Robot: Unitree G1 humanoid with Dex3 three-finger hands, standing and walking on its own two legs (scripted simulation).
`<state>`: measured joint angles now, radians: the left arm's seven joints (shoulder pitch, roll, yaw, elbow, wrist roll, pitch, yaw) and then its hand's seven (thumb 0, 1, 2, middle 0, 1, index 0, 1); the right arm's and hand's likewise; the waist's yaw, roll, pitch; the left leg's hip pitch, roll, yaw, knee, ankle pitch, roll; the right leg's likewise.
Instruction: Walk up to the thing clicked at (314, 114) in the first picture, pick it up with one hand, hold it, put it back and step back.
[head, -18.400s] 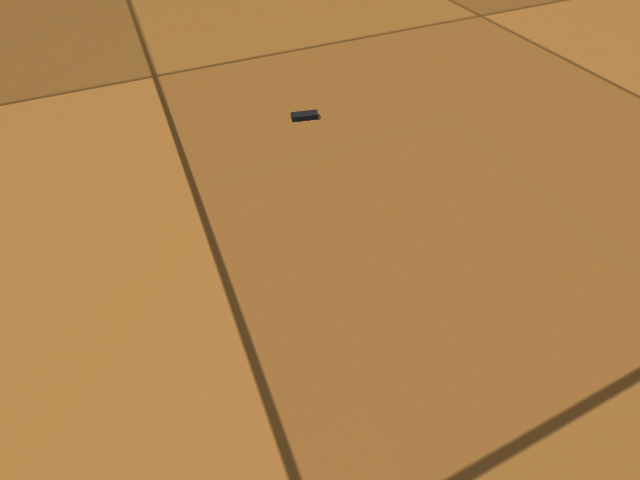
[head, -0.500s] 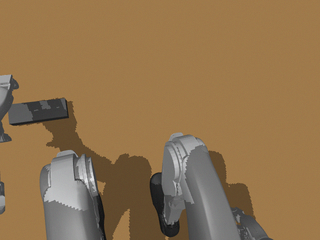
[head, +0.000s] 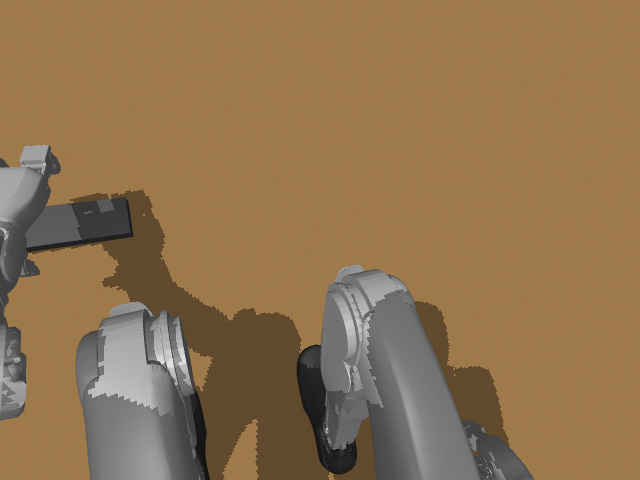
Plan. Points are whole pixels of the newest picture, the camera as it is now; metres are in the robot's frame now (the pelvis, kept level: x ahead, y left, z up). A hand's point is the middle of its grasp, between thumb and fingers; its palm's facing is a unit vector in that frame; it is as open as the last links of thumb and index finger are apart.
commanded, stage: approach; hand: left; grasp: from above
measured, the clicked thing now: (74, 224) +0.46 +0.28 -0.31
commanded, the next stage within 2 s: rest palm in 0.46 s
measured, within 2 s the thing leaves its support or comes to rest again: neither
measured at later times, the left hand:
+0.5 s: hand (22, 224) +0.44 +0.31 -0.20, palm faces -0.50 -0.10 -0.86, open 14.2 cm
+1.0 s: hand (65, 218) +0.46 +0.27 -0.25, palm faces -0.42 -0.08 -0.90, open 14.2 cm
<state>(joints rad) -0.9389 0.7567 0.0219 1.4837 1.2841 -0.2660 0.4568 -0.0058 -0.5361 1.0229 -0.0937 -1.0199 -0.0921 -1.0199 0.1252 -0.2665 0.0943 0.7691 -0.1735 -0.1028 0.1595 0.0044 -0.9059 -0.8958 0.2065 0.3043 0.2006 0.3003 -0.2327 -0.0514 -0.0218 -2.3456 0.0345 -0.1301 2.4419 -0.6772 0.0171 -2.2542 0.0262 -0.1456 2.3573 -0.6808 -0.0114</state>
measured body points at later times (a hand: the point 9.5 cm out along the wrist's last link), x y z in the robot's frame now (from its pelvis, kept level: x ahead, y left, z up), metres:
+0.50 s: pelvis +0.00 +0.00 -0.01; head +0.25 +0.06 +0.36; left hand +0.46 +0.31 -0.15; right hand +0.03 -0.27 -0.11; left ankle +0.08 +0.12 -0.29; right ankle +0.10 -0.11 -0.29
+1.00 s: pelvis +0.00 +0.00 -0.02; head +0.27 +0.10 +0.33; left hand +0.48 +0.28 -0.20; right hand +0.05 -0.26 -0.09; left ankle +0.08 +0.12 -0.29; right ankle +0.10 -0.11 -0.29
